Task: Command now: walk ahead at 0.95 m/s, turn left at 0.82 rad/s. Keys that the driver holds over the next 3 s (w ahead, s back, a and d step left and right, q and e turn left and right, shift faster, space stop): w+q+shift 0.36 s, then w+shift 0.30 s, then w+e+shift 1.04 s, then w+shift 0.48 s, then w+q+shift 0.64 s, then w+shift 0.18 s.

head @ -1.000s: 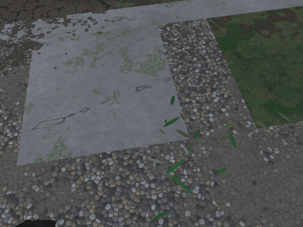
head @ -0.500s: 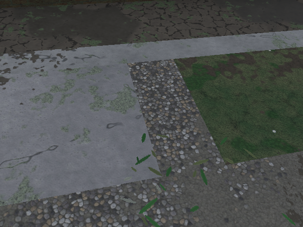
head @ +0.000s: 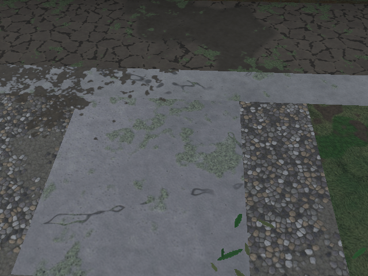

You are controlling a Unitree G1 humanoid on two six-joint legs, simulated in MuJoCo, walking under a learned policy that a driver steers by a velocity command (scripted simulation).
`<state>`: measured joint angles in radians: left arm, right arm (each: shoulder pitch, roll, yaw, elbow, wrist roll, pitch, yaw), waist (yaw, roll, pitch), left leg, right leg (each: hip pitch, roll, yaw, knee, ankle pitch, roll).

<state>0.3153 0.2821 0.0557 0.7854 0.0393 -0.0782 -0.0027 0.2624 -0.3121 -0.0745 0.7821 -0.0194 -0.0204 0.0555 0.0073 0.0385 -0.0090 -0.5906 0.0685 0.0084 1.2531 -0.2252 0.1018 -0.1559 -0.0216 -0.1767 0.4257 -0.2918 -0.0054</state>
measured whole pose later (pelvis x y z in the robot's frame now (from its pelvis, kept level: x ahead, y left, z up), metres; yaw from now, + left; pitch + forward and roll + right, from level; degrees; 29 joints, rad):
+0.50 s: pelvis +0.43 +0.09 -0.01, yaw +25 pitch +0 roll +1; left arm 0.09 0.23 -0.01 0.64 0.06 -0.06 -0.01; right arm 0.44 -0.30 -0.07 0.86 -0.01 -0.05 0.01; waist -0.04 -0.01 0.05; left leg -0.11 -0.23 -0.03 0.41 -0.29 0.20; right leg -0.68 -0.17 0.08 1.10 -0.24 0.05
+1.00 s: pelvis +0.89 +0.24 +0.00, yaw +20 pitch +1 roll -2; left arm 0.57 0.27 0.06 0.93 0.01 -0.06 -0.02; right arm 0.00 -0.25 0.04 0.63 -0.05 -0.09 0.04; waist 0.09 0.01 0.01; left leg -0.68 0.10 -0.08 0.82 -0.12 -0.01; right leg -0.05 0.15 0.11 0.31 -0.27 -0.10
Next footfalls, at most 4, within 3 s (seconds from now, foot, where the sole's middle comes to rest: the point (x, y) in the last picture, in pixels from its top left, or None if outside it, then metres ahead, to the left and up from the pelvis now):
0.28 left None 0.42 0.08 -0.77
0.72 right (158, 186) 0.89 0.16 -0.77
1.14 left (89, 138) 1.16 0.50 -0.77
1.54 right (136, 89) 1.52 0.31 -0.78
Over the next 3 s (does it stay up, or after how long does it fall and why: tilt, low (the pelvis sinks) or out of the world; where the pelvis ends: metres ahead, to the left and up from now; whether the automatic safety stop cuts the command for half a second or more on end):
stays up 1.35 0.45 -0.02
